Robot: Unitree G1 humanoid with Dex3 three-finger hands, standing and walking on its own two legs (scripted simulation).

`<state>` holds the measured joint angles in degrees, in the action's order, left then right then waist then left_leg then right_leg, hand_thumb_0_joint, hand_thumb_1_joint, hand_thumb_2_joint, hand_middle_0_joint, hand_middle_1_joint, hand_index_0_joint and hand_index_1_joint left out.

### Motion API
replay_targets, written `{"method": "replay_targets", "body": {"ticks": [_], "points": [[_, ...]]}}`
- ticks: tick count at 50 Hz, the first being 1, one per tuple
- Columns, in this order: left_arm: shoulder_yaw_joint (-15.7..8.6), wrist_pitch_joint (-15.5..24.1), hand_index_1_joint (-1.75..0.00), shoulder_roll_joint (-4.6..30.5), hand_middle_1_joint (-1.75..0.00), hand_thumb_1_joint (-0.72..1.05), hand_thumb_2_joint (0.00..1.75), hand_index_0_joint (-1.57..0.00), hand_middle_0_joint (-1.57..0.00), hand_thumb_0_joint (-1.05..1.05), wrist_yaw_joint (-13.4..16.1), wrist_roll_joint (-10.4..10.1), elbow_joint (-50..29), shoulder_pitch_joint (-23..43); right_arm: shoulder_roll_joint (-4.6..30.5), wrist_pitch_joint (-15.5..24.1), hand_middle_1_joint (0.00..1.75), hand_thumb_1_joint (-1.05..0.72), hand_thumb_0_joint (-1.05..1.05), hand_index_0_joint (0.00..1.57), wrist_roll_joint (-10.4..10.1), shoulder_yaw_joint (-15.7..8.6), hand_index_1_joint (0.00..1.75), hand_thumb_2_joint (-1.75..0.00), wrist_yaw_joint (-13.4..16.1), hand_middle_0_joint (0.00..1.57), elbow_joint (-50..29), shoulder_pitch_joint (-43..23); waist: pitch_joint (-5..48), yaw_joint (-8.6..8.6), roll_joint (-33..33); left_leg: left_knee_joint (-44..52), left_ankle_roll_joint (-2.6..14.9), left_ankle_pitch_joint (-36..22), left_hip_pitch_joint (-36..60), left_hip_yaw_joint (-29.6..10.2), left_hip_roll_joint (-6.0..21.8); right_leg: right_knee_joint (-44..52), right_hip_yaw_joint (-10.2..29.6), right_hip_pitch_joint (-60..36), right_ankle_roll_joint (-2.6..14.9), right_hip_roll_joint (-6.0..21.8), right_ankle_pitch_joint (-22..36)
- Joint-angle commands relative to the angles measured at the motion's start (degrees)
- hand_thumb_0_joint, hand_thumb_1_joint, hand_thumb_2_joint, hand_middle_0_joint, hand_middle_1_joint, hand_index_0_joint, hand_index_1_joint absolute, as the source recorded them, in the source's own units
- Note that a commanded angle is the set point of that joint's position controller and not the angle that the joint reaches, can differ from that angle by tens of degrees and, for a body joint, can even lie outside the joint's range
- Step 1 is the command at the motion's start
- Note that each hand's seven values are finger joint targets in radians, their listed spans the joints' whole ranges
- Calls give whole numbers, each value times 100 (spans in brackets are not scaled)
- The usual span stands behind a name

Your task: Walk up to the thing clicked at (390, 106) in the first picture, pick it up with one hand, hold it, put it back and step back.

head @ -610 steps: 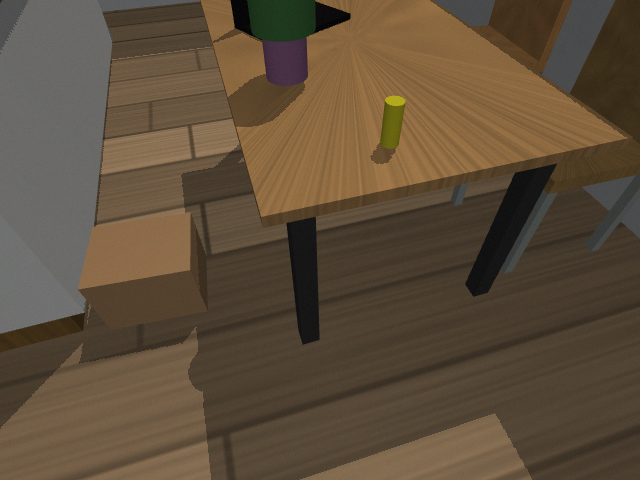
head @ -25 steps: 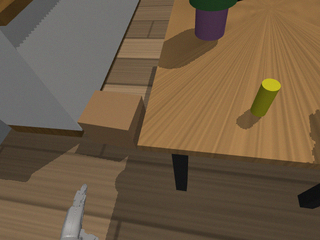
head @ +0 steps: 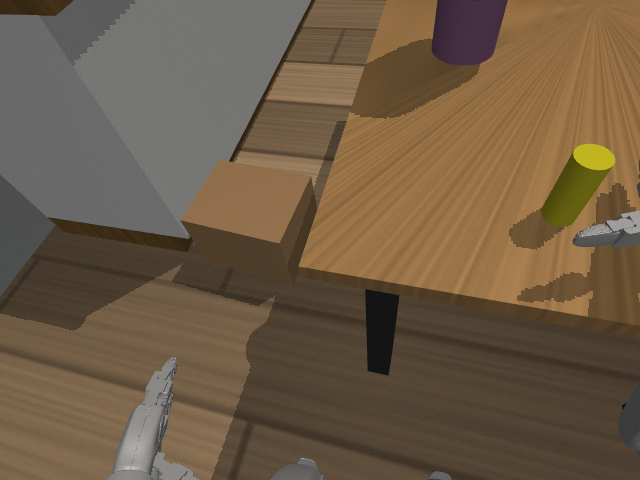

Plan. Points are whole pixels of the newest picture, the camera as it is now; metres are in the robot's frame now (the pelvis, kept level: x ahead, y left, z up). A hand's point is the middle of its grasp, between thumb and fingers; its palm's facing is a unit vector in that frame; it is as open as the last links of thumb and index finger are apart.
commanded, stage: close in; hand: right
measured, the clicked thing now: (574, 187) +0.50 -0.22 +0.07
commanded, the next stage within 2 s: rest palm in 0.14 s
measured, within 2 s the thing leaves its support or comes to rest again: leaves its support in 1.46 s
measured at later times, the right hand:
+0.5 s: hand (570, 188) +0.48 -0.21 +0.08, palm faces +0.18 +0.98 +0.02, open 17.2 cm
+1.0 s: hand (565, 178) +0.50 -0.21 +0.08, palm faces +0.16 +0.99 +0.01, open 14.1 cm
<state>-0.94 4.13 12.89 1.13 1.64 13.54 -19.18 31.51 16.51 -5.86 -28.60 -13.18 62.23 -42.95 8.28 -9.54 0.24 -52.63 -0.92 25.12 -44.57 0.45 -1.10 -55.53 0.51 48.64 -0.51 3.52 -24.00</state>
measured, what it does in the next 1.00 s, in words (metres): stands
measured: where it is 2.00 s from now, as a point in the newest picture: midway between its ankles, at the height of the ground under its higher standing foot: outside the picture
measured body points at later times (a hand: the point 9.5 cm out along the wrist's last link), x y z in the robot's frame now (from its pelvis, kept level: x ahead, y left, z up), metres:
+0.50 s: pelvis -0.01 +0.00 +0.00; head +0.08 -0.02 +0.44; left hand +0.14 +0.27 -0.03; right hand +0.47 -0.26 +0.08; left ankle +0.00 +0.13 -0.68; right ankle +0.02 -0.12 -0.68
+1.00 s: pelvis +0.01 +0.00 +0.00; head +0.10 -0.02 +0.44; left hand +0.15 +0.27 -0.03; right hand +0.49 -0.26 +0.08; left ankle +0.00 +0.13 -0.68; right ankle +0.02 -0.12 -0.68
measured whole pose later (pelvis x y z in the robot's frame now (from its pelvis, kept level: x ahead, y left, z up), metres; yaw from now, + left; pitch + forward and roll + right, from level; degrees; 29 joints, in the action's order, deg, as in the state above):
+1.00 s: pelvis +0.01 +0.00 +0.00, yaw +1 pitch +19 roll +2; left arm -3.3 0.7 14.1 -0.9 1.7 8.5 -20.3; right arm 27.1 16.7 -3.8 -25.7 -6.6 62.5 -46.2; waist 7.9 -10.4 -0.7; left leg -53.6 -1.1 25.8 -46.6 -0.1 -1.2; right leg -56.5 0.0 50.4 -0.4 3.6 -24.8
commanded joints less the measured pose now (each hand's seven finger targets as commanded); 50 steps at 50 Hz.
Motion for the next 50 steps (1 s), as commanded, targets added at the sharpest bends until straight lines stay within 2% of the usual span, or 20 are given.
{"method": "replay_targets", "body": {"ticks": [1, 5, 8, 12, 18, 20, 21, 24, 25, 28, 29, 31, 32, 34, 37, 42, 45, 47, 48, 50], "points": [[-548, 305, -6, 882, -6, -54, 4, -6, -6, 0, 43, -65, -1135, -136, 1250, 422, 5, 51, 0, 4, -25, 45, 5, -5, 106, 4, -1380, -2379, 2070, -58, -491, 540, 113, -1640, 460, -13, -66, 425, 19, -1563, 204, -167, 1366], [-655, 304, -5, 981, -6, -54, 4, -6, -6, 0, 43, -49, -1166, -225, 1255, 438, 4, 49, 0, 4, 2, 157, 4, -5, 194, 5, -1866, -2849, 2619, 3, -970, 367, 186, -1574, 201, 96, -108, 419, 99, -2165, 108, -130, 1635], [-880, 290, -5, 1200, -6, -54, 4, -6, -5, 0, 82, -76, -1258, -173, 1274, 373, 4, 48, 0, 4, 3, 168, 4, -4, 395, 5, -1937, -2979, 2583, -20, -940, 459, 179, -1381, 320, 83, -102, 466, 79, -2016, 122, -157, 1263], [-520, 250, -5, 794, -6, -53, 4, -6, -5, 0, 39, -59, -1075, -122, 931, 353, 5, 48, 0, 4, 78, 313, 5, -5, 623, 5, -1706, -2963, 2383, 87, -1090, 487, 204, -1104, 170, 77, -116, 547, 70, -1827, 93, -156, 997], [-710, 206, -6, 1005, -4, -61, 10, -3, -5, 0, 51, -44, -1434, 57, 945, 377, 1, 48, 0, 8, 189, 249, 1, 0, 833, 9, -1405, -2778, 2481, 63, -691, 479, 180, -1414, 506, 122, -152, 534, 71, -1784, 104, -156, 1287], [-750, 165, -7, 1085, -4, -61, 10, -3, -5, 0, 37, -40, -1312, -305, 878, 359, 0, 50, 0, 9, 171, 170, 0, 0, 814, 10, -914, -2131, 2203, 63, -505, 520, 158, -1463, 569, 136, -156, 542, 56, -1639, 122, -160, 1316], [-535, 172, -6, 906, -4, -61, 10, -3, -5, 0, 7, -56, -1663, -108, 850, 403, 1, 49, 0, 9, 162, 200, 1, 0, 811, 10, -1310, -2342, 2380, 128, -462, 488, 160, -1582, 679, 136, -161, 553, 59, -1692, 115, -160, 1470], [-600, 113, -6, 835, -5, -57, 6, -5, -6, 0, -54, -44, -1283, -521, 912, 458, 0, 53, 0, 17, 173, 75, 0, 0, 777, 18, -1166, -2081, 2184, 112, -407, 391, 95, -2120, 737, 44, -118, 343, -33, -1425, 171, -185, 1813], [-456, 119, -6, 703, -5, -57, 6, -5, -6, 0, -83, -33, -1417, -360, 932, 506, 0, 55, 0, 15, 169, 79, 0, 0, 773, 17, -1407, -2300, 2226, 147, -452, 365, 90, -2153, 832, 1, -96, 316, -51, -1345, 178, -206, 1794], [-556, 155, -6, 771, -5, -56, 6, -5, -5, 0, -67, -8, -1438, -199, 1053, 663, 0, 53, 0, 15, 188, 75, 0, 0, 771, 17, -1805, -3014, 2382, -74, -686, 333, 111, -1957, 557, -38, -86, 233, -25, -1481, 185, -179, 1596], [-396, 166, -6, 640, -5, -57, 6, -5, -5, 0, -71, -15, -1582, -61, 1091, 699, 2, 50, 0, 17, 219, 128, 2, 0, 795, 19, -1942, -3165, 2481, -26, -749, 371, 119, -1778, 545, -56, -81, 243, -23, -1569, 191, -166, 1452], [-588, 174, -6, 841, -5, -56, 6, -5, -5, 0, -26, -7, -1459, -236, 951, 659, 12, 47, 0, 26, 230, 216, 12, -2, 804, 27, -1631, -3051, 2521, -203, -777, 406, 113, -1741, 435, -64, -95, 201, -7, -1681, 195, -160, 1385], [-685, 137, -6, 955, -5, -57, 6, -5, -5, 0, -16, -2, -1268, -368, 1146, 634, 16, 42, 0, 30, 272, 174, 16, -6, 830, 31, -1561, -3025, 2390, -157, -902, 438, 133, -1588, 374, -52, -104, 260, -14, -1683, 175, -176, 1267], [-744, 143, -6, 1018, -5, -56, 6, -5, -5, 0, 0, -11, -1533, -256, 1407, 658, 22, 44, 0, 37, 315, 178, 22, -10, 860, 38, -2174, -3480, 3031, -153, -1141, 392, 122, -1911, 522, -27, -106, 235, 4, -2117, 154, -156, 1687], [-568, 75, -6, 885, -5, -57, 7, -4, -5, 0, -40, -6, -1272, -490, 923, 451, 25, 43, 0, 44, 256, 342, 25, -11, 805, 45, -1390, -2967, 2754, -162, -1288, 381, 168, -1843, 251, 113, -160, 307, 77, -2313, 75, -128, 2103], [-666, 80, -6, 959, -5, -56, 6, -5, -5, 0, -46, -6, -1300, 80, 780, 379, 33, 42, 0, 60, 239, 438, 33, -12, 718, 61, -1293, -3191, 2708, -66, -1128, 349, 194, -1804, 139, 185, -181, 367, 160, -2350, 26, -65, 2418], [-825, 54, -5, 1176, -5, -55, 6, -5, -5, 0, -66, -40, -1310, -115, 700, 282, 42, 41, 0, 69, 162, 261, 42, -19, 693, 70, -557, -2155, 2333, 15, -579, 401, 171, -1845, 379, 225, -193, 432, 153, -1937, 63, -93, 2198], [-809, 42, -5, 1210, -5, -56, 6, -4, -5, 0, -102, -47, -1762, 45, 974, 337, 48, 38, 0, 76, 154, 20, 48, -23, 671, 77, -842, -1979, 2805, 131, -516, 391, 113, -2282, 883, 179, -175, 388, 102, -1947, 103, -134, 2443], [-908, 4, -5, 1218, -5, -56, 6, -4, -4, 0, -91, -47, -1679, -173, 1043, 419, 51, 34, 0, 81, 141, 70, 51, -25, 651, 81, -1427, -2430, 2950, 62, -492, 402, 101, -2412, 1038, 147, -172, 379, 66, -1958, 116, -154, 2413], [-773, -41, -5, 1073, -5, -55, 5, -5, -4, 0, -128, -59, -1600, -377, 1094, 444, 58, 31, 0, 86, 119, -38, 58, -31, 637, 87, -1328, -2226, 2759, 85, -486, 424, 63, -2593, 1153, 99, -150, 358, 8, -1857, 144, -203, 2434]]}}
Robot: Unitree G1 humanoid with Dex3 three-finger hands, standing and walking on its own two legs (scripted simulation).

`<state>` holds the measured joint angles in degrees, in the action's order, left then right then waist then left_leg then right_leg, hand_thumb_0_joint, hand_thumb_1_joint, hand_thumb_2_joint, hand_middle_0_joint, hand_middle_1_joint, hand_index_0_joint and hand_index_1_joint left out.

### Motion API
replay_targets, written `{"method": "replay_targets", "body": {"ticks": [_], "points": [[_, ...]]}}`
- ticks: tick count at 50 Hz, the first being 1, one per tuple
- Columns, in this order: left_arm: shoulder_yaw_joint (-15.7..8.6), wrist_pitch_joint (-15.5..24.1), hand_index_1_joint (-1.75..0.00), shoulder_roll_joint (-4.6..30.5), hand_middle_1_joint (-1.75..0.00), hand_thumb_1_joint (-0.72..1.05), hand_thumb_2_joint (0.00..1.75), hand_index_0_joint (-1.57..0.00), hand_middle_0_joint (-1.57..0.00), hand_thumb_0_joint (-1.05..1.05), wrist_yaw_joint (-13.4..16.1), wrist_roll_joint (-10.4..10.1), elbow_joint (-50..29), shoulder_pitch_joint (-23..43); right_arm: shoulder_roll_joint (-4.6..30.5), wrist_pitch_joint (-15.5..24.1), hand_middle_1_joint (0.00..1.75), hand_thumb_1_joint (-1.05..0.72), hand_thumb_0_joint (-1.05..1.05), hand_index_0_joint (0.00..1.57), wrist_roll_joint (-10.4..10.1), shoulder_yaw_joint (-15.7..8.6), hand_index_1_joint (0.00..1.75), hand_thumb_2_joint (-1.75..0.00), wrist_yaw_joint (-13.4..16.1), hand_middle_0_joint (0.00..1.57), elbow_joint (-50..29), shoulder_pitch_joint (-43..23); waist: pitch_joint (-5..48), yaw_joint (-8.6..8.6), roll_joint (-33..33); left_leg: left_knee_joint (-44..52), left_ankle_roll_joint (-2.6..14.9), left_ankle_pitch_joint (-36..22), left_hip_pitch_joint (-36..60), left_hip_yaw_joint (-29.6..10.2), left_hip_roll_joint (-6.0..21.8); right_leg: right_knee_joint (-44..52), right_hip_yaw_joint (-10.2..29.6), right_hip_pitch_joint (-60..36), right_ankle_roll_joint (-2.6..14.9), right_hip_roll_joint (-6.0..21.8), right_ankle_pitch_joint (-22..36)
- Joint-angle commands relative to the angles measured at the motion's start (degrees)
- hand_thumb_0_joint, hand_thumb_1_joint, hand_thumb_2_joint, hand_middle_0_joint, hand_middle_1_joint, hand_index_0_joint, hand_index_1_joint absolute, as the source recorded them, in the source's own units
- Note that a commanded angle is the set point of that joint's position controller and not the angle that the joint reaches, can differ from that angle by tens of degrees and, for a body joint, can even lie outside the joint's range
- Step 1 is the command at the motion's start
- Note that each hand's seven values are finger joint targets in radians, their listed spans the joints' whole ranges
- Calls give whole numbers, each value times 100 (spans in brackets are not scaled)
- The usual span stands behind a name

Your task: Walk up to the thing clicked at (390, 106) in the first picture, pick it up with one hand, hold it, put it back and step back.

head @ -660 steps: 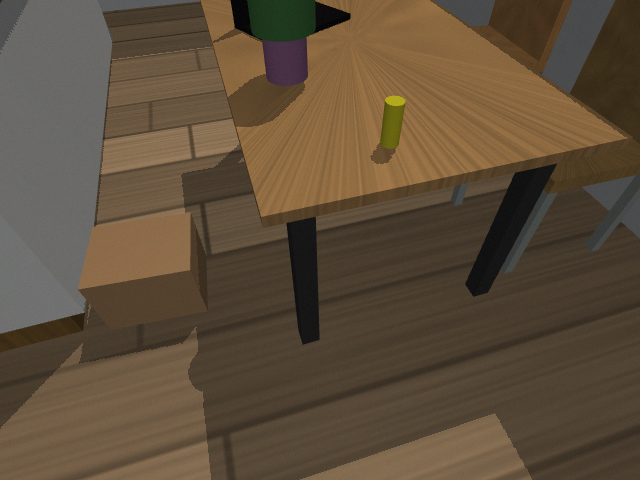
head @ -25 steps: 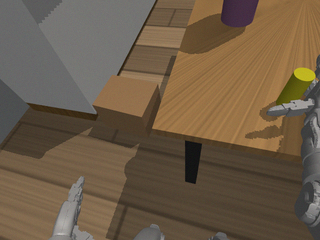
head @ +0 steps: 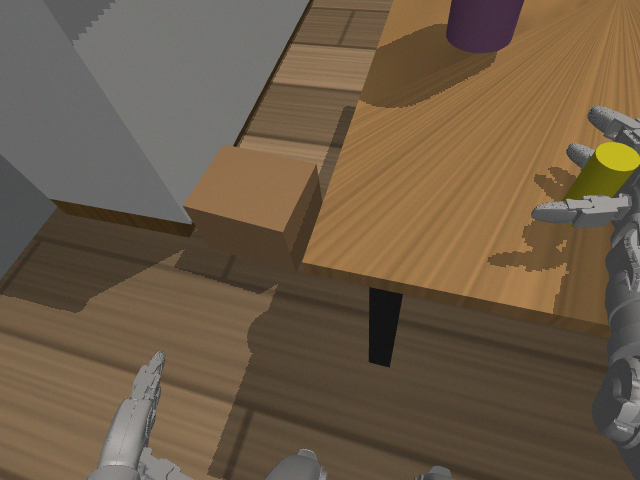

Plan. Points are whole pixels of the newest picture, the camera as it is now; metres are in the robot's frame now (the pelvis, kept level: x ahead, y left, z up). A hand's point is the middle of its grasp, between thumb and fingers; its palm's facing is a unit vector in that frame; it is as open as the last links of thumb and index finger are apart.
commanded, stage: close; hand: right
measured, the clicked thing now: (593, 188) +0.49 -0.22 +0.07
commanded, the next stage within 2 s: settle in 0.26 s
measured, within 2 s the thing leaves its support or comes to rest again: leaves its support in 0.46 s
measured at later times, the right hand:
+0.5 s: hand (594, 175) +0.49 -0.22 +0.09, palm faces +0.18 +0.98 +0.02, open 6.7 cm
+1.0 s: hand (618, 146) +0.49 -0.22 +0.13, palm faces +0.19 +0.98 +0.02, open 5.5 cm
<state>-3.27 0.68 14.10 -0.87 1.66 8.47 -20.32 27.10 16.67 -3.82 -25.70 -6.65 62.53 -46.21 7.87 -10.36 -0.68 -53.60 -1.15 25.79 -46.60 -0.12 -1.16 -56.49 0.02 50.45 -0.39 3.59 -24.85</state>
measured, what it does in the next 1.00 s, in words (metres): stands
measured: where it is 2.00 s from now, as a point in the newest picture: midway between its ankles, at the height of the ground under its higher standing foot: outside the picture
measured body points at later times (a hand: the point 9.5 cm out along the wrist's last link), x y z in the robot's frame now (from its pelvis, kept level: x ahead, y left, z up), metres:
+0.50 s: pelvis +0.00 +0.00 +0.00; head +0.09 -0.02 +0.44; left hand +0.14 +0.28 -0.02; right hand +0.48 -0.27 +0.09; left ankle -0.01 +0.14 -0.68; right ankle +0.02 -0.12 -0.68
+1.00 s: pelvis +0.00 +0.00 +0.02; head +0.07 -0.02 +0.46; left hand +0.14 +0.28 -0.02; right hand +0.48 -0.27 +0.14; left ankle -0.01 +0.14 -0.68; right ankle +0.01 -0.12 -0.68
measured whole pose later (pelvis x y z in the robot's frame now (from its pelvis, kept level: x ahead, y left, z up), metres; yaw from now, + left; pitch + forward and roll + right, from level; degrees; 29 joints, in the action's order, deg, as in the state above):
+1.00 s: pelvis +0.00 +0.00 +0.02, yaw -1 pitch +15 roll +2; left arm -3.1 1.9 14.4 0.5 0.7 14.1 -18.6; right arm 28.2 13.3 -4.0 -23.6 -5.5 63.9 -50.6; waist 6.8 -9.3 0.1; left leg -48.4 -1.1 23.4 -40.1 0.1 -0.7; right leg -51.0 0.2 44.0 -0.4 3.0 -22.2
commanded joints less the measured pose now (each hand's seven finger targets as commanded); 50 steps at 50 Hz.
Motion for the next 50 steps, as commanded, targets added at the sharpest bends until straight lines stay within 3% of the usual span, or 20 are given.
{"method": "replay_targets", "body": {"ticks": [1, 3, 5, 8, 13, 16, 17, 18, 19, 21, 24, 27, 30, 33, 36, 39, 41, 45, 48, 50], "points": [[-530, 317, -5, 912, -5, -55, 5, -5, -5, 0, 64, -82, -1266, -115, 1569, 505, 61, 28, 0, 87, -106, -332, 61, -35, 9, 87, -1701, -2175, 2880, 125, -323, 513, 47, -2785, 1472, 112, -128, 417, 47, -1988, 164, -221, 2454], [-502, 344, -5, 879, -5, -54, 5, -5, -5, 0, 88, -77, -1228, 16, 1739, 610, 67, 24, 0, 92, -66, -409, 67, -41, 104, 93, -1730, -2427, 2631, 43, -288, 531, 8, -2821, 1408, 22, -79, 360, 4, -1718, 217, -235, 2201], [-182, 378, -5, 557, -5, -54, 5, -5, -5, 0, 69, -62, -1014, -13, 1179, 641, 73, 15, 0, 95, -61, -71, 73, -50, 132, 95, -1343, -2412, 2121, -48, -252, 578, 23, -2480, 1081, -23, -72, 350, -6, -1462, 245, -249, 1825], [-318, 399, -5, 698, -5, -53, 4, -5, -5, 0, 96, 7, -881, -177, 2010, 845, 88, -1, 0, 106, 132, -260, 88, -66, 178, 106, -1972, -3125, 2655, -73, -1068, 492, 106, -2281, 723, -52, -67, 287, -2, -2105, 176, -216, 2074], [-445, 433, -5, 824, -6, -53, 4, -6, -5, 0, 73, 39, -704, -132, 1021, 619, 100, -23, 0, 118, 41, 352, 100, -79, 11, 119, -1516, -2844, 2767, -149, -1501, 453, 196, -1907, 129, 147, -141, 351, 155, -2772, 31, -110, 2575], [-729, 420, -5, 1238, -6, -54, 5, -5, -5, 0, 110, 27, -1045, 131, 1424, 456, 111, -37, 0, 131, 17, 70, 111, -88, 4, 132, -1406, -2548, 3123, 4, -1261, 490, 207, -1920, 409, 271, -193, 445, 229, -2914, -26, -78, 2828], [-775, 394, -5, 1324, -5, -54, 5, -5, -5, 0, 110, 13, -1121, 198, 1679, 364, 115, -36, 0, 134, 20, -315, 115, -92, 40, 135, -764, -1937, 3056, 45, -864, 524, 154, -2045, 617, 307, -189, 432, 233, -2715, 27, -101, 2802], [-746, 328, -5, 1209, -5, -55, 5, -5, -5, 0, 113, 8, -736, -110, 1443, 399, 116, -40, 0, 136, -59, -141, 116, -93, 27, 137, -1014, -2195, 2710, -43, -715, 594, 157, -2071, 726, 295, -192, 494, 219, -2376, 45, -129, 2534], [-497, 363, -7, 1022, -6, -58, 8, -5, -6, 0, 84, -32, -1195, 329, 1600, 393, 120, -44, 0, 130, -78, -369, 120, -101, 43, 130, -898, -2138, 2787, 121, -487, 604, 118, -2169, 1022, 273, -171, 515, 190, -2150, 92, -168, 2305], [-485, 397, -7, 1001, -6, -58, 7, -6, -7, 0, 129, -58, -1377, 448, 1693, 546, 128, -50, 0, 134, -97, -268, 128, -113, 17, 134, -1723, -2879, 3217, 45, -401, 614, 73, -2403, 1399, 176, -135, 441, 119, -2113, 151, -158, 2178], [-274, 343, -7, 744, -6, -57, 7, -6, -6, 0, 125, -87, -776, -45, 1260, 441, 131, -54, 0, 136, -35, -62, 131, -117, 10, 135, -600, -2084, 2112, -24, -121, 699, 103, -2045, 1043, 184, -166, 596, 113, -1692, 182, -198, 1750], [-403, 382, -6, 854, -6, -55, 5, -6, -6, 0, 152, -31, -921, 26, 2061, 615, 134, -55, 0, 137, 26, -354, 134, -120, 136, 136, -1933, -3256, 2880, 106, -935, 662, 134, -2042, 988, 44, -110, 591, 40, -2256, 146, -192, 1867], [-290, 316, -6, 640, -6, -53, 4, -7, -6, 0, 99, -23, -203, -408, 1268, 454, 135, -53, 0, 135, 21, 97, 135, -123, 115, 135, -1055, -2493, 1822, -43, -907, 727, 168, -1791, 635, 100, -133, 693, 33, -2055, 115, -218, 1668], [-237, 371, -6, 697, -6, -54, 5, -6, -6, 0, 98, -18, -779, 199, 1868, 487, 138, -58, 0, 139, 72, -78, 139, -126, 187, 138, -2299, -3386, 2941, 166, -1428, 641, 210, -2108, 777, 144, -143, 668, 99, -2856, 31, -133, 2610], [-528, 344, -6, 964, -6, -55, 6, -6, -6, 0, 139, -53, -491, 110, 1138, 183, 140, -62, 0, 140, -42, 216, 140, -128, 109, 140, -1342, -2745, 2545, 25, -975, 803, 201, -2002, 816, 209, -159, 758, 124, -2767, 57, -157, 2370], [-622, 421, -6, 1118, -6, -55, 5, -6, -6, 0, 233, -116, -1004, 664, 1647, 177, 140, -66, 0, 143, -37, 66, 140, -127, 144, 143, -2033, -3379, 3194, 56, -705, 893, 151, -2158, 1201, 204, -137, 817, 108, -2908, 96, -141, 2239], [-751, 350, -6, 1265, -6, -55, 6, -6, -6, 0, 253, -135, -515, 79, 1445, -33, 143, -66, 0, 145, -81, 31, 143, -130, 137, 144, -1062, -2524, 2509, 42, -353, 1031, 133, -2073, 1280, 245, -160, 938, 100, -2598, 123, -179, 1988], [-298, 399, -6, 738, -5, -55, 6, -5, -6, 0, 214, -159, -595, 276, 1615, 85, 144, -65, 0, 148, -61, 30, 144, -129, 149, 148, -1630, -3373, 2534, 115, -382, 1062, 86, -2278, 1420, 133, -95, 968, 16, -2504, 158, -200, 2030], [-224, 407, -6, 648, -6, -55, 5, -6, -6, 0, 180, -135, 22, -8, 1173, -15, 143, -64, 0, 145, -49, 202, 143, -129, 93, 145, -607, -2613, 1616, 46, -356, 1117, 123, -1836, 1007, 144, -106, 1092, 25, -2222, 150, -219, 1622], [-260, 476, -6, 723, -6, -54, 5, -6, -6, 0, 193, -112, -440, 453, 1676, 135, 143, -65, 0, 143, 11, 85, 143, -131, 136, 143, -1706, -3474, 2373, 186, -736, 1094, 135, -1999, 1299, 64, -68, 1081, -18, -2541, 124, -226, 1811]]}}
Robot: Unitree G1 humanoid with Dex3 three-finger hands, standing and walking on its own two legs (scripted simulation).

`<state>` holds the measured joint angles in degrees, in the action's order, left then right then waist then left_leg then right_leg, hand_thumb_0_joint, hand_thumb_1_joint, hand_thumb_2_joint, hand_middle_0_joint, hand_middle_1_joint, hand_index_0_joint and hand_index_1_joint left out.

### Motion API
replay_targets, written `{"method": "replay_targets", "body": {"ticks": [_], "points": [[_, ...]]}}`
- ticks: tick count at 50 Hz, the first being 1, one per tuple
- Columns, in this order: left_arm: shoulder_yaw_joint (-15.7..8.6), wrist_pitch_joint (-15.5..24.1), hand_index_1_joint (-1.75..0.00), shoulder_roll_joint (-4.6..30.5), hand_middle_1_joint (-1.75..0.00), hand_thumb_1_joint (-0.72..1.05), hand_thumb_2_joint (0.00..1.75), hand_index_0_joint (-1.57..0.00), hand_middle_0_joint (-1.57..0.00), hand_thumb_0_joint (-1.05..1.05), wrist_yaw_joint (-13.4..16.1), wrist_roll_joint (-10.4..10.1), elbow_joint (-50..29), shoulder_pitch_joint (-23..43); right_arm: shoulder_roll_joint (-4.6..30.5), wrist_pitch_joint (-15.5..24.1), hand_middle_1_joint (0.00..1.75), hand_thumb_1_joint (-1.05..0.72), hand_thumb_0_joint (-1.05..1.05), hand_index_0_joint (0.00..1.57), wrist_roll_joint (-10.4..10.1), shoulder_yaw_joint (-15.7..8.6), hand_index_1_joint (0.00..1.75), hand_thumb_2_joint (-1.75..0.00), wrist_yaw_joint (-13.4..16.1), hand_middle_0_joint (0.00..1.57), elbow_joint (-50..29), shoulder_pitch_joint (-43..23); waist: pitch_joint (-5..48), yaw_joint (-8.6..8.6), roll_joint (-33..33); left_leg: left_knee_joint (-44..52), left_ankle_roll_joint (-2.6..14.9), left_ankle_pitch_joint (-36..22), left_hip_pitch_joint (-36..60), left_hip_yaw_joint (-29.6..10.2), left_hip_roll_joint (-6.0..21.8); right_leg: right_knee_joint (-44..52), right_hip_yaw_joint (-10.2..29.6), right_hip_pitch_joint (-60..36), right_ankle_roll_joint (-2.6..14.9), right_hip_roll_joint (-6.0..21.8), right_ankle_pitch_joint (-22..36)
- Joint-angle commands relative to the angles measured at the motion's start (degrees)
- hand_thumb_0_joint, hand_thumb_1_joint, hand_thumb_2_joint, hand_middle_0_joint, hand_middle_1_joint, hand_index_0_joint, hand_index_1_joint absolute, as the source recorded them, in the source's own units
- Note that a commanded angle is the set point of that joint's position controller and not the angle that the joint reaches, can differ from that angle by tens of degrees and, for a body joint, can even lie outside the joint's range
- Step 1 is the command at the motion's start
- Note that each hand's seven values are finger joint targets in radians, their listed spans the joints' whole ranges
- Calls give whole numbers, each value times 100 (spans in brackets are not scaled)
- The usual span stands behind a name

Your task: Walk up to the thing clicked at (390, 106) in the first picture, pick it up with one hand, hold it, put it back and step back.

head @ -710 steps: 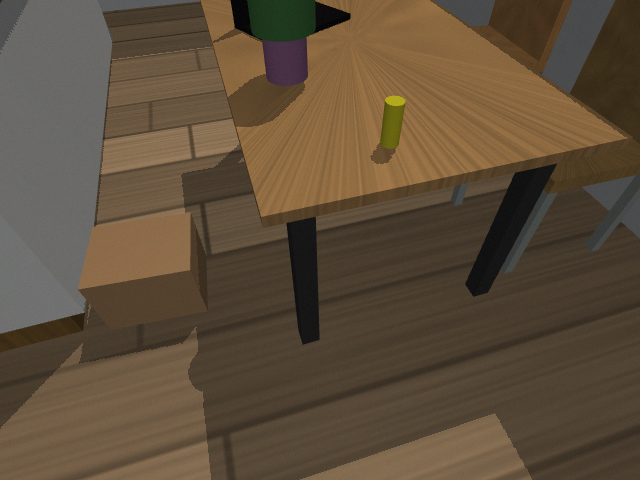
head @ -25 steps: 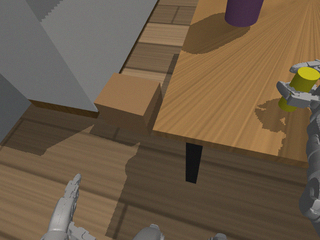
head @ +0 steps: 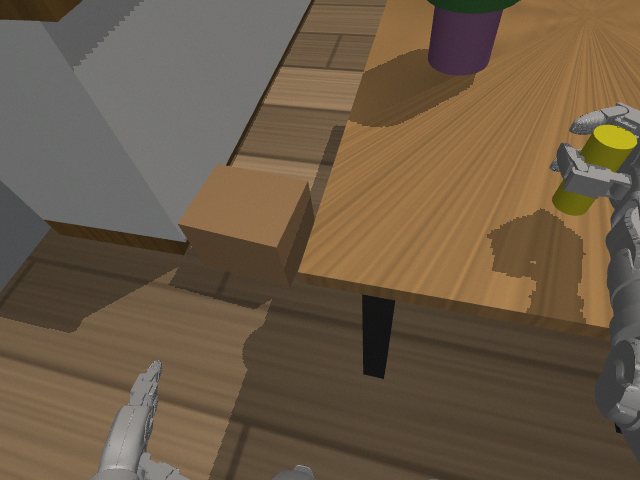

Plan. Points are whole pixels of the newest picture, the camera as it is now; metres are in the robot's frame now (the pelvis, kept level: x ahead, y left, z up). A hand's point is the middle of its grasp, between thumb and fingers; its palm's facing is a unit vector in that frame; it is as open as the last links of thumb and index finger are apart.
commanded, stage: settle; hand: right
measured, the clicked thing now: (590, 173) +0.50 -0.23 +0.10
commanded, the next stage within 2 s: lift in 0.42 s
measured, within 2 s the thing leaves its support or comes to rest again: neither
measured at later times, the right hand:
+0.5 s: hand (588, 143) +0.50 -0.21 +0.14, palm faces +0.17 +0.99 +0.00, open 5.6 cm
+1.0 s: hand (607, 121) +0.47 -0.20 +0.19, palm faces +0.17 +0.99 +0.00, open 5.6 cm
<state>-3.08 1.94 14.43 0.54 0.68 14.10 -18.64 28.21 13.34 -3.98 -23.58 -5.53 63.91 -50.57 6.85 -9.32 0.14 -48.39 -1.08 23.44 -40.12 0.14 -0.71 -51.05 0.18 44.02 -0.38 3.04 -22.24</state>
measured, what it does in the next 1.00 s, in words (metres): stands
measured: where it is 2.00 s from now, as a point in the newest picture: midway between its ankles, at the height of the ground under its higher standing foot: outside the picture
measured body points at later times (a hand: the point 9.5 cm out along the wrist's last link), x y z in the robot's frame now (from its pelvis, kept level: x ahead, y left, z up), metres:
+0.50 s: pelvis +0.01 +0.00 +0.01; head +0.08 -0.02 +0.46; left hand +0.15 +0.27 -0.04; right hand +0.49 -0.26 +0.14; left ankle +0.00 +0.14 -0.69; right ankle +0.02 -0.12 -0.69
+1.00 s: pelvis +0.02 +0.00 +0.02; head +0.05 +0.00 +0.47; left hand +0.17 +0.26 -0.04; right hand +0.46 -0.25 +0.20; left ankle +0.00 +0.14 -0.69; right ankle +0.02 -0.12 -0.69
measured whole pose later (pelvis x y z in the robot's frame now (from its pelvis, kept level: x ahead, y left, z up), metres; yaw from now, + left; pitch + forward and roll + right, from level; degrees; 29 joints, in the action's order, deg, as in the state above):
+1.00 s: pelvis +0.02 +0.00 +0.02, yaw +0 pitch +9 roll +1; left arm -3.1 2.3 12.6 1.3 -0.4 21.7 -18.1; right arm 21.2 4.1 -6.6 -19.8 -3.8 45.8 -42.2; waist 6.6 -4.5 -1.5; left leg -38.9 -1.2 20.9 -27.0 -0.7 0.3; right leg -40.2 -1.0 30.0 -0.4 2.0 -19.2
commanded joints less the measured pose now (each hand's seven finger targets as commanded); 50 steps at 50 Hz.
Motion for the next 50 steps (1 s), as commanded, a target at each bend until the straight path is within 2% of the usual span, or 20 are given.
{"method": "replay_targets", "body": {"ticks": [1, 10, 12, 16, 18, 21, 24, 27, 29, 33, 36, 38, 39, 40, 41, 42, 44, 45, 47, 50], "points": [[-306, 340, -6, 682, -6, -54, 5, -6, -6, 0, 55, 7, -781, -3, 1535, 450, 144, -66, 0, 143, 21, -112, 144, -133, 12, 142, -1767, -3000, 2514, 42, -911, 570, 132, -1863, 626, 43, -117, 506, -44, -2028, 114, -173, 1676], [-402, 371, -6, 865, -5, -56, 6, -5, -6, 0, 98, -53, -825, 257, 1248, 202, 147, -69, 0, 144, -101, -89, 147, -136, 42, 144, -1399, -2425, 2548, 27, -423, 743, 97, -2151, 946, 159, -154, 625, 30, -2249, 127, -171, 2016], [-504, 418, -6, 978, -5, -57, 7, -4, -5, 0, 153, -39, -969, 444, 1716, 347, 146, -70, 0, 145, -79, -191, 146, -134, 98, 144, -2416, -3369, 3110, 80, -740, 720, 87, -2343, 1114, 100, -115, 606, -3, -2496, 126, -153, 2211], [-111, 381, -6, 546, -5, -57, 7, -5, -6, 0, 66, -59, -321, 147, 750, 112, 146, -67, 0, 143, -107, 107, 146, -135, 23, 142, -391, -1874, 1728, 0, -107, 873, 71, -2063, 848, 155, -152, 783, 12, -1824, 167, -174, 1827], [-462, 424, -6, 956, -5, -56, 6, -5, -6, 0, 142, -38, -945, 581, 2042, 342, 149, -73, 0, 146, 11, -296, 149, -138, 78, 146, -2288, -3475, 3127, 167, -929, 777, 105, -2345, 1171, 64, -105, 728, -25, -2650, 88, -140, 2356], [-66, 341, -6, 420, -6, -56, 6, -5, -6, 0, 19, -24, 155, -259, 588, 77, 149, -70, 0, 143, -76, 292, 149, -140, -67, 142, -376, -2002, 1560, 26, -477, 884, 115, -2100, 751, 173, -175, 840, -3, -2126, 90, -189, 2115], [-496, 459, -6, 948, -5, -57, 6, -5, -6, 0, 112, -36, -888, 479, 1997, 351, 148, -75, 0, 145, -60, -209, 148, -138, 12, 144, -2724, -3877, 3421, 91, -985, 802, 89, -2638, 1304, 72, -106, 716, -40, -3005, 93, -151, 2691], [-172, 352, -6, 503, -6, -55, 6, -6, -6, 0, 19, -63, 146, -244, 785, 15, 146, -63, 0, 142, -141, 157, 146, -136, -41, 141, -664, -2097, 1471, 40, -380, 1013, 75, -2117, 858, 134, -135, 915, -52, -2071, 152, -223, 1909], [-577, 484, -6, 1024, -6, -54, 4, -6, -6, 0, 115, -65, -787, 574, 1943, 264, 143, -69, 0, 141, -113, -338, 143, -133, 94, 141, -2624, -3582, 3170, 157, -808, 923, 62, -2468, 1290, 42, -83, 822, -57, -2835, 139, -159, 2365], [-281, 332, -6, 601, -6, -54, 5, -6, -5, 0, 35, -74, 367, -350, 563, -98, 143, -62, 0, 139, -156, 301, 143, -132, -13, 139, -808, -1785, 1766, 146, -407, 1027, 109, -2272, 944, 195, -165, 958, -5, -2531, 93, -179, 2464], [-290, 457, -6, 712, -6, -55, 5, -5, -5, 0, 94, -75, -659, 719, 1559, 116, 144, -69, 0, 142, -146, -20, 144, -133, 44, 142, -2944, -3532, 3308, 345, -908, 999, 112, -2563, 1494, 115, -100, 930, -48, -3122, 81, -154, 2757], [-460, 364, -6, 822, -6, -55, 5, -5, -5, 0, 117, -77, 316, 18, 917, -168, 147, -64, 0, 144, -208, 118, 147, -135, 37, 143, -1433, -2109, 2099, 339, -603, 1125, 136, -2159, 1228, 201, -144, 1099, -29, -2803, 72, -188, 2334], [-89, 348, -6, 421, -6, -55, 5, -5, -5, 0, 63, -105, 442, 50, 478, -218, 145, -65, 0, 142, -262, 316, 145, -134, 11, 142, -1219, -1732, 1662, 381, -493, 1197, 125, -2076, 1277, 208, -136, 1213, -34, -2521, 82, -201, 2149], [-18, 443, -6, 450, -6, -55, 6, -5, -5, 0, 81, -121, -296, 746, 600, -139, 142, -69, 0, 141, -298, 238, 142, -132, 35, 141, -1958, -2185, 2292, 375, -316, 1195, 91, -2219, 1470, 181, -120, 1190, -29, -2715, 102, -168, 2255], [-470, 497, -6, 957, -6, -55, 5, -5, -5, 0, 176, -117, -810, 1006, 1553, 26, 144, -70, 0, 142, -259, -65, 144, -133, 120, 142, -3588, -3316, 3420, 470, -804, 1118, 110, -2488, 1855, 140, -83, 1160, -47, -3285, 67, -145, 2627], [-237, 482, -6, 690, -6, -55, 5, -5, -5, 0, 174, -103, -684, 727, 1505, 18, 145, -73, 0, 144, -224, 65, 145, -134, 157, 145, -3826, -3546, 3517, 541, -976, 1088, 130, -2646, 1893, 151, -101, 1119, -76, -3498, 38, -158, 2962], [-368, 305, -6, 668, -6, -55, 5, -5, -5, 0, 174, -111, 624, -423, 576, -407, 145, -66, 0, 143, -257, 298, 145, -132, 153, 143, -1644, -1389, 1588, 495, -410, 1274, 134, -2217, 1590, 240, -122, 1311, -70, -2762, 73, -230, 2355], [30, 280, -6, 212, -6, -54, 5, -5, -5, 0, 105, -159, 704, -287, -17, -539, 142, -66, 0, 140, -343, 502, 142, -130, 116, 140, -1097, -690, 845, 467, 50, 1403, 86, -2083, 1554, 246, -109, 1453, -81, -2343, 123, -242, 2010], [-816, 438, -5, 1218, -6, -53, 4, -6, -5, 0, 237, -157, -727, 808, 1695, -231, 143, -72, 0, 142, -349, -165, 143, -132, 246, 143, -4597, -3284, 3274, 542, -670, 1259, 31, -2795, 2280, 57, 24, 1307, -168, -3343, 130, -220, 2606], [-774, 271, -6, 944, -6, -54, 5, -5, -5, 0, 230, -164, 647, -525, -37, -951, 145, -63, 0, 142, -448, 614, 145, -133, 156, 142, -2603, -907, 1226, 459, -180, 1433, 98, -2438, 1675, 238, -93, 1498, -108, -3121, 110, -239, 2488]]}}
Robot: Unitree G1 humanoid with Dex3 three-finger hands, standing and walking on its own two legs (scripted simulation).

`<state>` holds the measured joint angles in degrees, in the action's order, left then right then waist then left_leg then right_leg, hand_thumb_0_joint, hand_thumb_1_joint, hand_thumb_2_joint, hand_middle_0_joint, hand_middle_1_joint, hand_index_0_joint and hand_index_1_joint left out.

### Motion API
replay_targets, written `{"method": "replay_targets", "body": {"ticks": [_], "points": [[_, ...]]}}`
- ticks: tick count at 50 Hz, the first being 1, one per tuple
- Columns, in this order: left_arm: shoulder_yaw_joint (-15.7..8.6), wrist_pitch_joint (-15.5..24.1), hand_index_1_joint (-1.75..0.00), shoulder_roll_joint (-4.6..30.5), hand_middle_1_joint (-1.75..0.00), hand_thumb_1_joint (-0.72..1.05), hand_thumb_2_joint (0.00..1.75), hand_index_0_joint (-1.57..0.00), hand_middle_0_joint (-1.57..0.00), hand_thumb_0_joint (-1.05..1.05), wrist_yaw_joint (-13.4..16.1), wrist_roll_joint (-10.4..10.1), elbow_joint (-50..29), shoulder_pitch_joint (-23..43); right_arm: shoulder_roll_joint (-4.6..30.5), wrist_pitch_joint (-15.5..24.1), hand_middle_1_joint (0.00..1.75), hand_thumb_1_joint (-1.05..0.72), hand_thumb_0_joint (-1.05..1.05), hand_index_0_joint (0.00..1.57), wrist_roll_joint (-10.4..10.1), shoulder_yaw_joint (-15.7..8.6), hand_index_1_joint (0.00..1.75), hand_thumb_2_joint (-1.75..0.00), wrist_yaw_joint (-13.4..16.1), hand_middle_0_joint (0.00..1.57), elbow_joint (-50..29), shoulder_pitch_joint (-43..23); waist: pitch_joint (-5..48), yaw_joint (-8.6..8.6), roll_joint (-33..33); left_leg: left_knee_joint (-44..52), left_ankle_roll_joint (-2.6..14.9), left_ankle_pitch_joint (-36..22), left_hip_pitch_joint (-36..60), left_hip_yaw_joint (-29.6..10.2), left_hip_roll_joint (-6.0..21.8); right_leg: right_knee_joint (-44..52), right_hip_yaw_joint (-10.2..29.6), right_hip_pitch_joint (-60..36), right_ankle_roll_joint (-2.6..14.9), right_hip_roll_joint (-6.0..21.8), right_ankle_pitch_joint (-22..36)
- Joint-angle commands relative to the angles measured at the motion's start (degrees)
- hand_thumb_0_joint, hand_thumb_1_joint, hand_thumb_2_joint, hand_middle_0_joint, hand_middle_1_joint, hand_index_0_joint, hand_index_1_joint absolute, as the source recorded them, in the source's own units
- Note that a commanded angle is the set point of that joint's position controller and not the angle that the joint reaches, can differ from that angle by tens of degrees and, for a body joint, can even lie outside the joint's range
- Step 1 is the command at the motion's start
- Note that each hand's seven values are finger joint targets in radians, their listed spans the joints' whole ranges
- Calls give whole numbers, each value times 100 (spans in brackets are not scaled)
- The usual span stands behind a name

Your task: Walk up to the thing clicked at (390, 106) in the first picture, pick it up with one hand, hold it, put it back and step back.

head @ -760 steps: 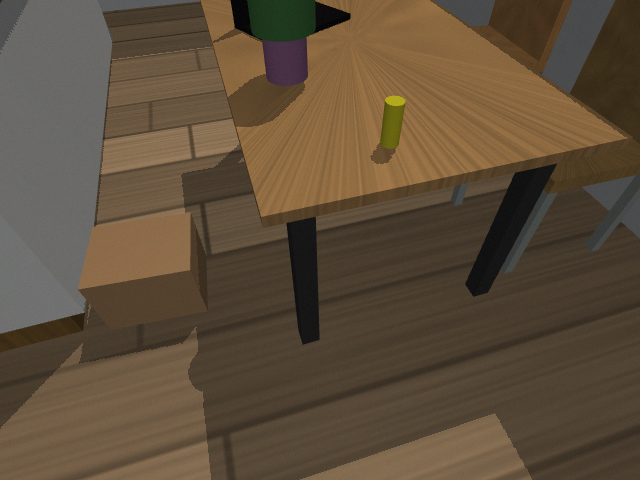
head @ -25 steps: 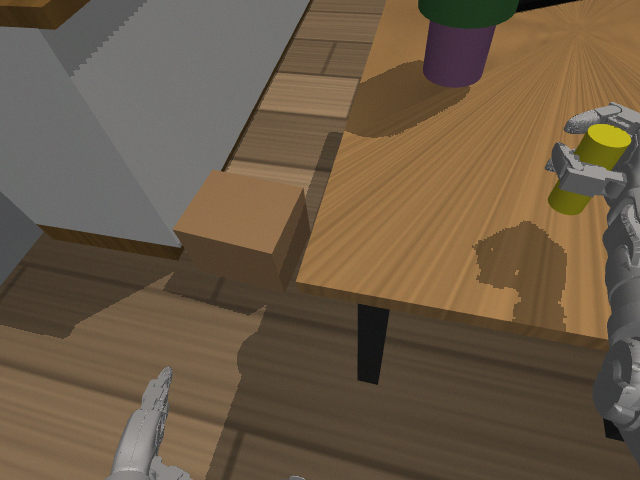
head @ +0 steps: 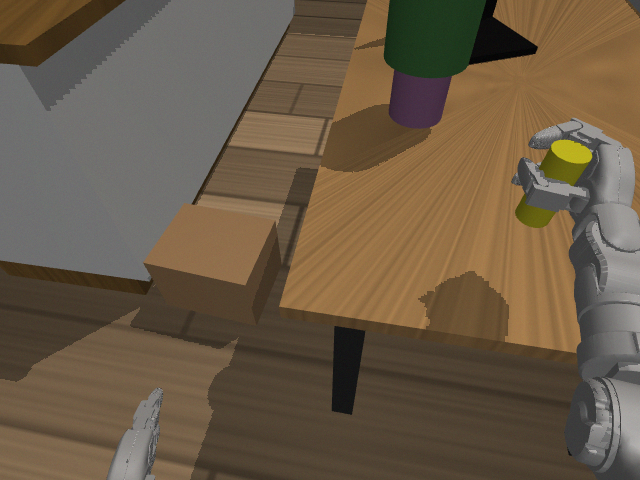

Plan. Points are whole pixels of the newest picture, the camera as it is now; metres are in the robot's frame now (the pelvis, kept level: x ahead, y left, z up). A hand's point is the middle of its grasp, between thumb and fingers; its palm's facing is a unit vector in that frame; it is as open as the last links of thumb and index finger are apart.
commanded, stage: lift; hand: right
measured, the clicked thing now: (550, 186) +0.46 -0.21 +0.15
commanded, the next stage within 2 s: hold in 0.98 s
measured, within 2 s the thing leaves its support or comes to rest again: neither
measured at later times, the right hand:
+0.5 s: hand (573, 185) +0.37 -0.18 +0.23, palm faces +0.17 +0.99 -0.02, open 5.6 cm
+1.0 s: hand (599, 190) +0.33 -0.17 +0.26, palm faces +0.17 +0.99 -0.02, open 5.6 cm
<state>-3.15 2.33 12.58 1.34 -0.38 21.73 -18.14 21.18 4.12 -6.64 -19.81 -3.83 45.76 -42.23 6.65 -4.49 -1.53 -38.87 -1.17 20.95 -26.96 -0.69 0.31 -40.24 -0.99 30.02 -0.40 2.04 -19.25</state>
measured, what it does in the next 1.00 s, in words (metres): stands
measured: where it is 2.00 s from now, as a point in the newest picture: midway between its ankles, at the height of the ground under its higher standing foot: outside the picture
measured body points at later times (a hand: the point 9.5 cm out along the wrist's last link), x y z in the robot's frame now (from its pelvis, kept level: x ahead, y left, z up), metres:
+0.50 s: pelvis -0.02 +0.01 +0.01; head -0.03 +0.04 +0.46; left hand +0.15 +0.28 -0.06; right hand +0.35 -0.23 +0.23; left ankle -0.02 +0.13 -0.72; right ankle +0.00 -0.12 -0.72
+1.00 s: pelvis -0.03 +0.02 +0.01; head -0.05 +0.05 +0.46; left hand +0.15 +0.27 -0.06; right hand +0.32 -0.23 +0.26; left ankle -0.02 +0.13 -0.72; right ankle +0.00 -0.12 -0.72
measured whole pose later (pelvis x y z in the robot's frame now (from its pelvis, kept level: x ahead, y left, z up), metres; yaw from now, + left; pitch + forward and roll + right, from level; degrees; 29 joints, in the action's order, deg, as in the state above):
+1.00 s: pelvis -0.03 +0.02 +0.01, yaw -2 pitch -2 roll -1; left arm -5.0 6.0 14.4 2.3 -2.3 31.0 -15.9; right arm 16.6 -28.7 -12.3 -16.6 -1.7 2.0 -26.5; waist 3.2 0.0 -3.4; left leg -33.0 -0.1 17.7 -13.6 1.2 1.2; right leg -30.6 0.7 15.8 -1.4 1.0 -13.3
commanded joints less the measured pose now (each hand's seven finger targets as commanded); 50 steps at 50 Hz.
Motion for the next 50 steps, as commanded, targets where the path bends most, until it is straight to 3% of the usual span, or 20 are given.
{"method": "replay_targets", "body": {"ticks": [1, 2, 3, 4, 5, 6, 7, 8, 9, 11, 13, 14, 16, 21, 24, 28, 35, 36, 41, 50], "points": [[-204, 302, -6, 549, -6, -54, 5, -5, -5, 0, 78, -126, -467, -35, 241, -85, 144, -63, 0, 141, -209, 516, 144, -132, -30, 141, -922, -1497, 972, 87, 173, 545, 73, -2074, 383, 349, -178, 522, 27, -1512, 134, -111, 2040], [-508, 393, -5, 894, -6, -53, 4, -5, -5, 0, 117, -131, -953, 509, 967, 25, 140, -71, 0, 140, -242, 141, 140, -128, 26, 141, -2167, -2438, 1821, 99, 34, 505, 58, -2225, 639, 307, -136, 466, 19, -1819, 122, -82, 2218], [-482, 401, -5, 897, -5, -54, 4, -5, -5, 0, 120, -125, -1192, 640, 1634, 63, 143, -73, 0, 143, -201, -131, 143, -130, 50, 144, -3453, -3339, 2568, 306, -353, 448, 79, -2467, 824, 262, -93, 390, -17, -2146, 107, -91, 2550], [-259, 351, -5, 594, -5, -55, 5, -4, -4, 0, 95, -130, -734, 306, 1394, -139, 146, -73, 0, 146, -206, -49, 146, -133, 19, 146, -2980, -2964, 2254, 276, -295, 459, 74, -2603, 749, 243, -99, 355, -34, -2065, 124, -118, 2634], [-288, 314, -5, 659, -5, -55, 6, -4, -4, 0, 90, -142, -564, 230, 1054, -367, 147, -67, 0, 145, -269, 76, 147, -134, 1, 145, -2597, -2321, 1741, 346, -31, 508, 68, -2471, 795, 265, -82, 470, -30, -1753, 128, -154, 2341], [-427, 306, -5, 733, -5, -54, 5, -5, -4, 0, 118, -158, -266, 139, 626, -563, 147, -61, 0, 144, -314, 269, 147, -134, -11, 143, -2026, -1818, 1145, 229, 207, 581, 35, -2383, 785, 273, -80, 572, -41, -1552, 146, -170, 2099], [-162, 354, -5, 539, -6, -53, 4, -5, -4, 0, 90, -164, -432, 480, 466, -668, 144, -62, 0, 142, -330, 270, 144, -132, 10, 141, -1940, -1463, 1139, 331, 288, 616, 18, -2257, 838, 293, -72, 634, -35, -1558, 142, -154, 2022], [-531, 403, -5, 915, -5, -54, 4, -5, -5, 0, 120, -162, -741, 690, 835, -643, 143, -66, 0, 142, -337, 214, 143, -131, 30, 142, -3079, -2217, 1658, 268, 3, 605, 29, -2253, 890, 275, -57, 628, -40, -1838, 130, -134, 2104], [-653, 383, -5, 1092, -5, -53, 4, -5, -4, 0, 137, -153, -790, 536, 1176, -739, 145, -71, 0, 144, -302, 10, 145, -132, 37, 145, -3322, -2418, 1960, 274, -39, 621, 35, -2265, 890, 267, -61, 598, -46, -2045, 129, -128, 2154], [-415, 310, -5, 890, -5, -54, 4, -4, -4, 0, 100, -170, -528, 170, 968, -1082, 147, -68, 0, 146, -295, 82, 147, -134, 20, 146, -3173, -1694, 1495, 334, 57, 669, 57, -2089, 849, 308, -72, 685, -48, -1918, 116, -151, 1981], [-182, 361, -5, 609, -5, -53, 4, -5, -4, 0, 91, -205, -841, 502, 733, -1182, 146, -66, 0, 144, -381, 148, 146, -132, 35, 144, -3465, -1539, 1328, 356, 206, 772, 29, -1883, 1022, 322, -50, 779, -73, -1805, 130, -179, 1658], [-483, 342, -5, 896, -5, -53, 4, -4, -4, 0, 132, -196, -854, 358, 1015, -1194, 145, -69, 0, 145, -410, -41, 145, -132, 72, 145, -3896, -1771, 1607, 337, 279, 787, 16, -1926, 1141, 307, -29, 791, -73, -1888, 137, -187, 1655], [-371, 325, -5, 819, -5, -54, 5, -4, -4, 0, 124, -216, -734, 271, 900, -1383, 147, -70, 0, 147, -471, 0, 147, -132, 76, 147, -4085, -1511, 1407, 382, 162, 832, 37, -1850, 1020, 304, -22, 852, -77, -1932, 137, -197, 1611], [-665, 389, -5, 1072, -5, -54, 5, -4, -4, 0, 187, -214, -645, 440, 926, -1625, 147, -70, 0, 146, -475, 63, 147, -133, 207, 146, -4888, -1789, 1290, 325, -26, 890, 33, -1752, 944, 270, 9, 902, -77, -2132, 126, -213, 1505], [-421, 448, -5, 820, -5, -54, 5, -4, -4, 0, 187, -218, -456, 591, 655, -1827, 145, -72, 0, 145, -496, 228, 145, -131, 210, 145, -4868, -1505, 930, 381, 78, 1017, 54, -1342, 892, 299, -5, 1013, -35, -2021, 127, -213, 1122], [-171, 461, -5, 602, -5, -54, 5, -4, -4, 0, 139, -214, -235, 976, 722, -2188, 146, -64, 0, 145, -481, 100, 146, -132, 141, 144, -4692, -1105, 894, 520, 152, 1089, 13, -1349, 1048, 256, 42, 1060, -45, -1919, 144, -246, 1153], [-461, 540, -4, 964, -4, -54, 4, -4, -4, 0, 180, -207, -211, 902, 990, -2485, 146, -70, 0, 145, -556, -204, 146, -132, 178, 146, -5177, -1058, 957, 491, 385, 1237, -7, -1240, 1202, 234, 77, 1146, -47, -2016, 152, -281, 1062], [-337, 572, -4, 854, -4, -54, 4, -4, -4, 0, 181, -224, -365, 942, 839, -2541, 145, -71, 0, 146, -550, -101, 145, -131, 178, 146, -5125, -894, 860, 476, 472, 1264, -8, -1192, 1152, 260, 57, 1187, -44, -2061, 161, -272, 1024], [-418, 625, -5, 835, -4, -55, 5, -4, -4, 0, 160, -226, -91, 749, 740, -2678, 144, -70, 0, 144, -621, -25, 144, -130, 224, 144, -5507, -1076, 723, 382, 228, 1341, 7, -1054, 1042, 229, 72, 1244, -37, -2119, 154, -274, 895], [-371, 771, -5, 831, -5, -55, 5, -4, -4, 0, 142, -229, 21, 1097, 694, -2981, 144, -73, 0, 144, -620, -21, 144, -131, 198, 144, -5665, -915, 882, 501, 36, 1288, 54, -1369, 1189, 348, 18, 1288, 33, -2308, 135, -259, 1239]]}}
